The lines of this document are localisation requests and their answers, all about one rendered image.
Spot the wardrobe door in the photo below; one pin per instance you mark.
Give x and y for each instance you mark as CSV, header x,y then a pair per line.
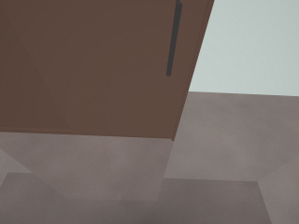
x,y
105,61
25,99

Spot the handle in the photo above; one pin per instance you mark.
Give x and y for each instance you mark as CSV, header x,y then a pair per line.
x,y
174,37

